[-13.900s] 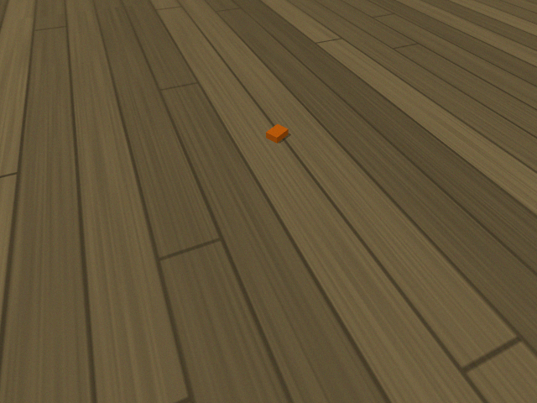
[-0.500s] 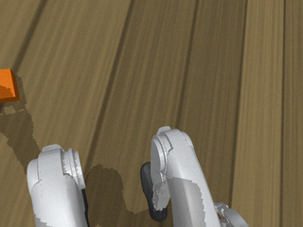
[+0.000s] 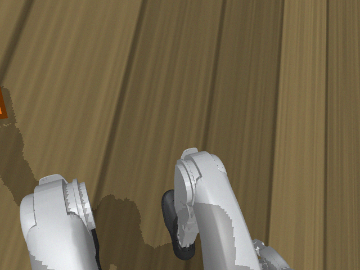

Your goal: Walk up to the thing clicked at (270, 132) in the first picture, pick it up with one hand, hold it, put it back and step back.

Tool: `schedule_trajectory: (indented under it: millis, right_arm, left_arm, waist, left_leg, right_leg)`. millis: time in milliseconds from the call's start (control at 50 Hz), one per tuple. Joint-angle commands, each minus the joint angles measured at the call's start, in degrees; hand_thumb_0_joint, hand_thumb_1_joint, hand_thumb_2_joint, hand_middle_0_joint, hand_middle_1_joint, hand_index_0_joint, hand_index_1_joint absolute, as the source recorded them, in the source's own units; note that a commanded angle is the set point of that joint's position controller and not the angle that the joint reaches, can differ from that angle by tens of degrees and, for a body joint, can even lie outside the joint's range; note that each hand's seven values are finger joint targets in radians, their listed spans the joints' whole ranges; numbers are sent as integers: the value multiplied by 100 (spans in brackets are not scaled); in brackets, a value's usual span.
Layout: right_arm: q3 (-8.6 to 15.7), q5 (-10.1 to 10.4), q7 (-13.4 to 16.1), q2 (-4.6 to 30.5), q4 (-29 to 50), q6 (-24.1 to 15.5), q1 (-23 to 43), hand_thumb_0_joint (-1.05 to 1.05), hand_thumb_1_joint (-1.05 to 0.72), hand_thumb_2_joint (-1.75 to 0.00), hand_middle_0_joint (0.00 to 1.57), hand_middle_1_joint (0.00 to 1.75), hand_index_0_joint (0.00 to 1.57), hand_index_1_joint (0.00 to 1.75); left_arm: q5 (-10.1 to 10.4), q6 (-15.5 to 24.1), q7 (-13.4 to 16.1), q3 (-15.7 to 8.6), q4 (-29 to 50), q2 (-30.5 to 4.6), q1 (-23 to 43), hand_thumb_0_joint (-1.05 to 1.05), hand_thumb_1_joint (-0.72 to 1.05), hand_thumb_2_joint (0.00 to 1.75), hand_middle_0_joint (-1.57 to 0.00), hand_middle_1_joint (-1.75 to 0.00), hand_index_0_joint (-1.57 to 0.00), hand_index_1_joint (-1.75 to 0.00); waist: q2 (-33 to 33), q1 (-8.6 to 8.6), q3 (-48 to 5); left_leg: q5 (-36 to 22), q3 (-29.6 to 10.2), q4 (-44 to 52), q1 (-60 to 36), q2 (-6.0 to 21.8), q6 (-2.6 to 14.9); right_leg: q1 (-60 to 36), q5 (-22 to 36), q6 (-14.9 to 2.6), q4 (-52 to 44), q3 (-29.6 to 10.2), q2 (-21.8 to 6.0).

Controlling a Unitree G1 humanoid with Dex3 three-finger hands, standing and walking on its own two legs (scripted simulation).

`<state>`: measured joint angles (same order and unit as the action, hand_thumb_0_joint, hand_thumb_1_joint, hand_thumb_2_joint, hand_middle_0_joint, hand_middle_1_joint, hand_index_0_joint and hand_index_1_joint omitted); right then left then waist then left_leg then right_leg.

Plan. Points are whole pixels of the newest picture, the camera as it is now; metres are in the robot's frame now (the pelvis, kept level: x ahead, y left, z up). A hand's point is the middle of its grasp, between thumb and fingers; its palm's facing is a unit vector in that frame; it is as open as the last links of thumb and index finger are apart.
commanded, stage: rise first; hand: left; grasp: from above
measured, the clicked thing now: out of the picture +0.49 +0.38 -0.30
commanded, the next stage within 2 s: none
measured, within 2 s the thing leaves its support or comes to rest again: neither
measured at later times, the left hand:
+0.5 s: hand out of the picture +0.44 +0.41 -0.17, palm faces -0.43 -0.13 -0.89, open 14.2 cm
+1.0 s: hand out of the picture +0.44 +0.41 -0.16, palm faces -0.44 -0.12 -0.89, open 14.2 cm
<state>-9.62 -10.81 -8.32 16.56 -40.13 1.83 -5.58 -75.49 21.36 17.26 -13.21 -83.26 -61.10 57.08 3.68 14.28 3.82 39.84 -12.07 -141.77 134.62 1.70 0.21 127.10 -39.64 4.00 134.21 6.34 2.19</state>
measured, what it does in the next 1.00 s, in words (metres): stands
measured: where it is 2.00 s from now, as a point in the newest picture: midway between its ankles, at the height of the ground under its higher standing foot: (137, 251)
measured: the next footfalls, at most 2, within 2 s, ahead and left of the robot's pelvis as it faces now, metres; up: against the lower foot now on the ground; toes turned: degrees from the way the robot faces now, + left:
none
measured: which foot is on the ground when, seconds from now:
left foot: down 0.00-1.00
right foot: down 0.00-1.00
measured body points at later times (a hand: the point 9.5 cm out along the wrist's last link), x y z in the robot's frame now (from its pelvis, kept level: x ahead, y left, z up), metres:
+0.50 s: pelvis +0.00 +0.00 +0.00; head +0.25 +0.12 +0.35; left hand +0.46 +0.42 -0.12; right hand +0.07 -0.27 -0.08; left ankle +0.07 +0.13 -0.29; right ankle +0.11 -0.13 -0.29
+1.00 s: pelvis +0.00 +0.00 +0.00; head +0.25 +0.12 +0.35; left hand +0.46 +0.42 -0.11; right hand +0.06 -0.27 -0.08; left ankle +0.07 +0.13 -0.29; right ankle +0.11 -0.13 -0.29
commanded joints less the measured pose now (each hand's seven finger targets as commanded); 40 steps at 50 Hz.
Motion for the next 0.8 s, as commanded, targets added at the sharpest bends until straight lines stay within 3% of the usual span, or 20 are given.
schedule_trajectory:
  millis: [0,60,260,280,360,380,440,480,540,600,720,780]
  right_arm:
    - [493,-35,100,1642,-27,31,-1199,0,-90,-90,20,30,20,30]
    - [493,-12,92,1677,3,43,-1146,0,-90,-90,20,30,20,30]
    - [414,-56,61,1721,11,26,-1165,0,-90,-90,20,30,20,30]
    - [413,-58,63,1726,-7,30,-1159,0,-90,-90,20,30,20,30]
    - [396,-33,63,1719,31,0,-1158,0,-91,-90,20,30,20,30]
    - [407,-62,59,1724,54,3,-1141,0,-90,-90,20,30,20,30]
    - [381,-57,55,1731,66,-12,-1135,0,-90,-90,20,30,20,30]
    - [374,-57,69,1747,57,-15,-1123,0,-90,-90,20,30,20,30]
    - [337,-53,57,1729,74,-25,-1185,0,-90,-90,20,30,20,30]
    - [366,-23,62,1773,109,-54,-1198,0,-90,-90,20,30,20,30]
    - [312,-22,72,1752,138,-39,-1154,0,-90,-90,20,30,20,30]
    - [315,-5,76,1764,177,-49,-1147,0,-90,-90,20,30,20,30]
  left_arm:
    - [147,13,207,-214,837,-1948,1483,0,-58,103,-7,-100,-6,-101]
    - [118,27,222,-197,813,-1955,1415,0,-57,102,-8,-99,-7,-100]
    - [84,65,275,-179,745,-2009,1551,0,-57,102,-8,-98,-7,-99]
    - [88,53,268,-105,664,-1892,1541,0,-57,103,-8,-99,-6,-100]
    - [46,39,284,-183,756,-2134,1572,0,-57,103,-8,-99,-7,-100]
    - [74,47,306,-180,742,-2054,1670,0,-56,102,-8,-99,-7,-100]
    - [61,60,314,-78,624,-1953,1613,0,-56,102,-8,-99,-7,-100]
    - [27,35,305,-168,653,-2120,1539,0,-55,101,-9,-99,-8,-100]
    - [3,-6,284,-69,649,-2045,1593,0,-57,103,-8,-100,-6,-101]
    - [109,-32,264,-106,753,-2096,1719,0,-56,102,-9,-99,-7,-100]
    - [125,-20,201,-101,594,-2134,1542,0,-56,102,-9,-99,-7,-100]
    - [89,-23,152,-76,779,-2167,1596,0,-58,104,-8,-100,-6,-102]
  waist:
    - [-2501,30,-4002]
    - [-2660,-1,-3981]
    - [-2644,144,-3872]
    - [-2569,159,-3841]
    - [-2711,76,-3875]
    - [-2656,161,-3891]
    - [-2608,204,-3723]
    - [-2667,102,-3767]
    - [-2618,188,-3836]
    - [-2604,228,-3834]
    - [-2538,178,-3685]
    - [-2851,154,-3759]
  left_leg:
    - [-1475,562,1399,-3477,37,119]
    - [-1410,498,1501,-3553,45,81]
    - [-1502,476,1403,-3559,54,96]
    - [-1516,453,1407,-3543,58,98]
    - [-1496,514,1402,-3547,52,97]
    - [-1388,501,1378,-3428,56,99]
    - [-1184,462,1453,-3337,55,91]
    - [-1188,474,1458,-3418,57,91]
    - [-1368,477,1416,-3396,49,97]
    - [-1425,430,1399,-3468,59,105]
    - [-1106,478,1454,-3156,48,104]
    - [-1179,416,1528,-3472,65,62]
  right_leg:
    - [-1482,1417,-522,-1173,513,164]
    - [-1347,1334,-547,-1122,558,165]
    - [-1421,1439,-517,-1110,588,167]
    - [-1374,1445,-513,-1091,602,165]
    - [-1442,1430,-529,-1135,544,166]
    - [-1428,1390,-522,-1110,593,178]
    - [-1367,1258,-529,-1130,624,178]
    - [-1358,1237,-530,-1138,609,174]
    - [-1464,1402,-527,-1112,607,177]
    - [-1390,1437,-517,-1109,609,166]
    - [-1480,1232,-525,-1171,611,182]
    - [-1325,1242,-548,-1108,615,168]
